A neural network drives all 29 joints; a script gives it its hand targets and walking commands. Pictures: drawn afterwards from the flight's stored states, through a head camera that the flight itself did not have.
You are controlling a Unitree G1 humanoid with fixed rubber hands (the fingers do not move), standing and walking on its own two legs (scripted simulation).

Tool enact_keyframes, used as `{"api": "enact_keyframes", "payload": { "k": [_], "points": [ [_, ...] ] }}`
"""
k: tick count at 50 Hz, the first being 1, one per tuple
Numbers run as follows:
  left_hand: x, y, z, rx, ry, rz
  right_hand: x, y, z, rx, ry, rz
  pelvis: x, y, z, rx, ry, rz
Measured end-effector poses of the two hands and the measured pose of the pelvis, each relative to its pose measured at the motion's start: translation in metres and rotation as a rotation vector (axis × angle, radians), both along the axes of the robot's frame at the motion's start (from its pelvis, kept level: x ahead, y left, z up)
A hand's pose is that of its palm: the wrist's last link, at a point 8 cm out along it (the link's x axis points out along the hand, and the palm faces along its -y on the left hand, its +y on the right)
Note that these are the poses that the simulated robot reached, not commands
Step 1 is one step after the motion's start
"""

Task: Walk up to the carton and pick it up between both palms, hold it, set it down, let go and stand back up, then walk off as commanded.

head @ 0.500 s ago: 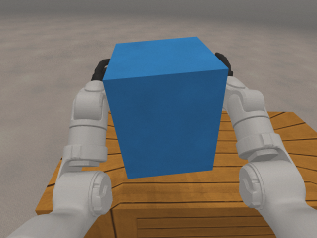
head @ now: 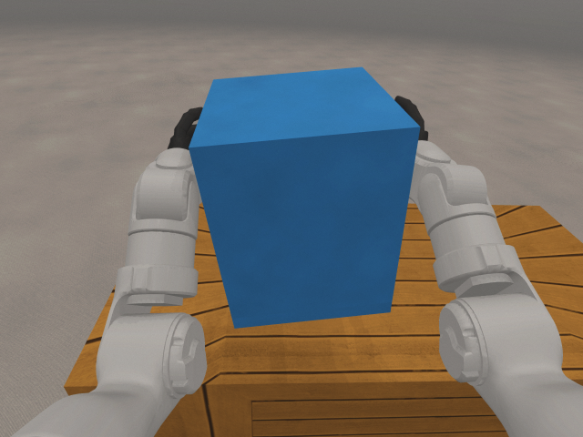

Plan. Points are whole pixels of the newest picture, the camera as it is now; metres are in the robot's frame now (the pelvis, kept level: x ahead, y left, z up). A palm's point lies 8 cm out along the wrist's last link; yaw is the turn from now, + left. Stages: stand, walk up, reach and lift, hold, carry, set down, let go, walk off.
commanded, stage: hold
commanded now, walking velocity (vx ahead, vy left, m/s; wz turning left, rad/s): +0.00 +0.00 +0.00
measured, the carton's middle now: (300, 193) +0.35 +0.01 +0.24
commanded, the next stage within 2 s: none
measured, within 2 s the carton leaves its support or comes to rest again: neither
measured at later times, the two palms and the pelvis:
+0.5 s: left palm (183, 162) +0.36 +0.16 +0.27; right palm (408, 154) +0.37 -0.13 +0.29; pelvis +0.00 +0.00 +0.00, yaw +0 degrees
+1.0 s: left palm (183, 162) +0.36 +0.16 +0.27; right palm (408, 154) +0.37 -0.13 +0.29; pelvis +0.00 +0.00 +0.00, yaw +0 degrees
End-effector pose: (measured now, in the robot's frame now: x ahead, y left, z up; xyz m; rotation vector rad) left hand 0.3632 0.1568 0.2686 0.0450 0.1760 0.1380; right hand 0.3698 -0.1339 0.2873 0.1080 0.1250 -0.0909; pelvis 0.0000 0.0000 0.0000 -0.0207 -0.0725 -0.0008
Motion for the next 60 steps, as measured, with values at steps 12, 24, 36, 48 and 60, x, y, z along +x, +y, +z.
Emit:
{"api": "enact_keyframes", "payload": {
  "k": [12, 24, 36, 48, 60],
  "points": [
    [0.0, 0.0, 0.0, 0.0, 0.0, 0.0, 0.0, 0.0, 0.0, 0.0, 0.0, 0.0, 0.0, -0.0001, 0.0, 0.0, 0.0, 0.0],
    [0.0, 0.0, -0.0001, -0.001, 0.0, 0.0, 0.0001, 0.0, 0.0, -0.002, 0.001, -0.001, 0.0, -0.0002, 0.0, 0.0, 0.0, 0.0],
    [0.0, -0.0001, -0.0001, -0.001, 0.0, 0.0, 0.0001, -0.0001, -0.0001, -0.003, 0.001, -0.001, 0.0001, -0.0002, 0.0, 0.0, 0.0, 0.0],
    [0.0001, -0.0002, -0.0001, -0.001, 0.0, 0.0, 0.0002, -0.0002, -0.0001, -0.002, 0.001, 0.0, 0.0001, -0.0004, 0.0, 0.0, 0.0, 0.0],
    [0.0001, -0.0002, 0.0, -0.001, 0.0, 0.0, 0.0002, -0.0002, -0.0002, -0.001, 0.001, 0.0, 0.0001, -0.0004, 0.0, 0.0, 0.0, 0.001]
  ]
}}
